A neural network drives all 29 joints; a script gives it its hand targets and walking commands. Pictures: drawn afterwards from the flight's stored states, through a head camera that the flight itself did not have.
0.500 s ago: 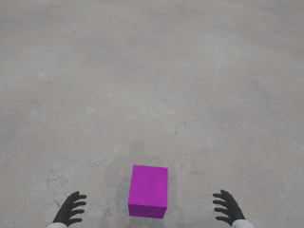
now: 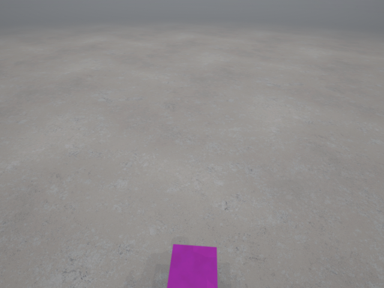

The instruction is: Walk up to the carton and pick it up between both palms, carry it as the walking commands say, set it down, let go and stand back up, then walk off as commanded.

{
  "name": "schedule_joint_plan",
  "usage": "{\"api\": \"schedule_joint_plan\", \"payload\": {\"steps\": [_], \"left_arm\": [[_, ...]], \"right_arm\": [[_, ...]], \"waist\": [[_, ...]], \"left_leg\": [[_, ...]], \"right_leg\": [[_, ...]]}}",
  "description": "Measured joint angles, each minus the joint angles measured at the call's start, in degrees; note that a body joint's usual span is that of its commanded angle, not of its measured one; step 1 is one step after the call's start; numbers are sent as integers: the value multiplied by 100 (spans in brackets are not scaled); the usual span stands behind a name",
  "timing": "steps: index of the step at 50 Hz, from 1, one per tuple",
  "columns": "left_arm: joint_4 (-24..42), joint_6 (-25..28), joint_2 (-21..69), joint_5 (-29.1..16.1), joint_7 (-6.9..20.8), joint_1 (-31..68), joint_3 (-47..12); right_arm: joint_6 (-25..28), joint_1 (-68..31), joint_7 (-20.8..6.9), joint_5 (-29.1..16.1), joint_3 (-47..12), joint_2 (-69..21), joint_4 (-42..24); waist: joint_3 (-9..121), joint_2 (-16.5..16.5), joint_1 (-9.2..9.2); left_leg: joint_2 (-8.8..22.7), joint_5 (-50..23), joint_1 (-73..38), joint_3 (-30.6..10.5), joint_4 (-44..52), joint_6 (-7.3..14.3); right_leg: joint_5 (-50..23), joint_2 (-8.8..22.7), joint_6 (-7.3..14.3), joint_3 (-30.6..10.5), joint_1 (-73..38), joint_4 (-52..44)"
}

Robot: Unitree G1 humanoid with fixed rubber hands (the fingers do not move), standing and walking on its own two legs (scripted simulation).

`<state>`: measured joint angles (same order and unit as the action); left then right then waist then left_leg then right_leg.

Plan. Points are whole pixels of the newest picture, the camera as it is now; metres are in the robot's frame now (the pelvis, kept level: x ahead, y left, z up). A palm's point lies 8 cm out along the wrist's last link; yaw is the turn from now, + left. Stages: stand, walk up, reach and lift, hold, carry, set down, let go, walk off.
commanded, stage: stand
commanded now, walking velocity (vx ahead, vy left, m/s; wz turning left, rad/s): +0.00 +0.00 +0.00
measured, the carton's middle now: (193, 282) +0.43 -0.01 -0.64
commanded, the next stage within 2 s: walk off in 1.32 s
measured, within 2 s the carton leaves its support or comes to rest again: neither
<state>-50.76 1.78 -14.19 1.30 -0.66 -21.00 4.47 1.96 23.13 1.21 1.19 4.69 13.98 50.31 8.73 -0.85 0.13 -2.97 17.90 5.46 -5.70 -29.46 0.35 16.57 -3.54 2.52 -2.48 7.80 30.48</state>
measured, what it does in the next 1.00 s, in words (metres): walks backwards: right foot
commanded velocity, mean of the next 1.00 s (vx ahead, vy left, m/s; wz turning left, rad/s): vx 0.00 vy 0.00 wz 0.00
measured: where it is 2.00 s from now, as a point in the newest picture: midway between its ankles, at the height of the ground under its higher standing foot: outside the picture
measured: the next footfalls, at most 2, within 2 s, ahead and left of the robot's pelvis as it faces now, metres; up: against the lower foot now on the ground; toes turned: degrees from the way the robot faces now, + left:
right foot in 0.98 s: -0.11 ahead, -0.13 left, +0.00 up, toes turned +2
left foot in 1.12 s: -0.08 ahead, +0.13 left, +0.00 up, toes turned -2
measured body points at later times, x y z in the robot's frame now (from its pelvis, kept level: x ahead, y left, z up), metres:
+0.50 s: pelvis -0.08 +0.00 +0.00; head -0.16 +0.00 +0.44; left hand -0.04 +0.28 -0.14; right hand -0.07 -0.27 -0.14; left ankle -0.02 +0.12 -0.73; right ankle +0.00 -0.09 -0.73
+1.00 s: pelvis -0.18 +0.01 -0.03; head -0.26 +0.01 +0.42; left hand -0.13 +0.29 -0.15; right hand -0.17 -0.28 -0.15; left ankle -0.06 +0.11 -0.73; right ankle -0.15 -0.13 -0.74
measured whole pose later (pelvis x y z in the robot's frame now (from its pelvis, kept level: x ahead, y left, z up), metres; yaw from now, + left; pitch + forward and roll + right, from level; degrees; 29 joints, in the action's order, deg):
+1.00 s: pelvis -0.18 +0.01 -0.03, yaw -2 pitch -6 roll +1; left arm -47.7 -1.2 -16.4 1.7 0.9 -22.7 4.7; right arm -1.5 26.0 1.9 2.1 5.3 14.7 48.9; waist 4.6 1.7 1.1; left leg -1.2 23.0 25.1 1.7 -43.6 1.2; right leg 27.6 0.5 3.2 -4.4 16.6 43.9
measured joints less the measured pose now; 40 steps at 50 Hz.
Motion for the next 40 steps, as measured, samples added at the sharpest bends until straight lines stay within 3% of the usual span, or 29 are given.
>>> {"api": "schedule_joint_plan", "payload": {"steps": [14, 32, 37, 40], "left_arm": [[-367, -64, -53, -47, 46, 47, -76], [-254, -172, -175, -19, 90, 52, 31], [-79, -234, -157, 25, 66, 153, 42], [5, -332, -154, 59, 0, 310, 113]], "right_arm": [[-21, 201, -13, -8, -146, -84, 435], [-95, 148, -74, 36, -95, 38, 193], [-141, 216, -120, 69, -14, 54, 46], [-164, 419, -159, 118, 74, 41, -76]], "waist": [[-239, 114, 9], [-435, 161, 13], [-519, 140, -10], [-593, 153, -142]], "left_leg": [[51, -388, 423, 5, -50, -73], [62, -181, 1109, 27, -346, 18], [72, 501, 1473, 37, -1031, 208], [159, 580, 1446, 228, -1329, 350]], "right_leg": [[-481, -43, 6, 15, 366, -94], [-536, -51, -46, 34, 950, -45], [-617, -42, -32, 165, 1079, -10], [-497, -2, -50, 334, 1270, 355]]}}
